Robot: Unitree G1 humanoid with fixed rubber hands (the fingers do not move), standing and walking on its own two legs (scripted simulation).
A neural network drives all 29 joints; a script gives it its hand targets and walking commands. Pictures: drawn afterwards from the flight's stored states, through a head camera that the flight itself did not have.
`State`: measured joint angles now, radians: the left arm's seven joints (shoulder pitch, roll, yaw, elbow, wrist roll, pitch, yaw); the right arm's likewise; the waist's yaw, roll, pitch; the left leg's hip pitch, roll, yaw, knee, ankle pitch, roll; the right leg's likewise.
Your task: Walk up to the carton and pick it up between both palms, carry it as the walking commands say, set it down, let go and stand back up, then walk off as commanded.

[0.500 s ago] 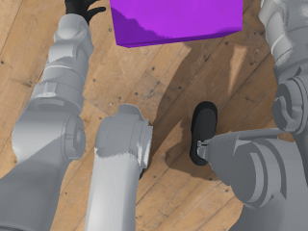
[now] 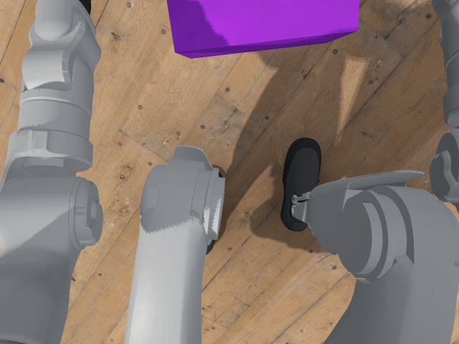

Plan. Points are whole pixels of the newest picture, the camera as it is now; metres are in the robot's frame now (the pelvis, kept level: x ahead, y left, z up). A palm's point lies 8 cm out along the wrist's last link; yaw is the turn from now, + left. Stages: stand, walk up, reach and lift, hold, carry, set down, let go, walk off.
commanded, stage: set down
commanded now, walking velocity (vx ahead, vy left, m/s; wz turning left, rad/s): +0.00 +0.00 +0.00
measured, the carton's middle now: out of the picture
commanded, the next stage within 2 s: let go in 1.36 s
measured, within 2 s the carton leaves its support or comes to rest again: neither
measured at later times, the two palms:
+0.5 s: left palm out of the picture +0.51 +0.24 -0.05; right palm out of the picture +0.57 -0.20 -0.05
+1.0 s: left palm out of the picture +0.52 +0.23 +0.11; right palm out of the picture +0.57 -0.20 +0.10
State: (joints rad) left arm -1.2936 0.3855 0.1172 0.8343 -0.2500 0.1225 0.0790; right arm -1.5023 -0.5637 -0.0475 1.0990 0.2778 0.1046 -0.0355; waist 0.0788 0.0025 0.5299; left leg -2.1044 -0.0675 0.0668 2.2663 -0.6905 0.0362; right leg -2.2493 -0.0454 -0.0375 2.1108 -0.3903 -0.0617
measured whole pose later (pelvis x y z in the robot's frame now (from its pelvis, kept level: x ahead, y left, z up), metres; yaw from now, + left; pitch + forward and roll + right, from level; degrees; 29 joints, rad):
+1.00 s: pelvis +0.01 +0.00 +0.21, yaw -2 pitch +25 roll +2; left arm -1.18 0.38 0.20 0.58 -0.24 0.36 0.10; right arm -1.36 -0.51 -0.16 0.77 0.18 0.35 -0.01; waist 0.09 0.00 0.52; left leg -1.43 -0.06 0.04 1.54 -0.55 0.02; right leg -1.55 0.01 0.00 1.44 -0.32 -0.03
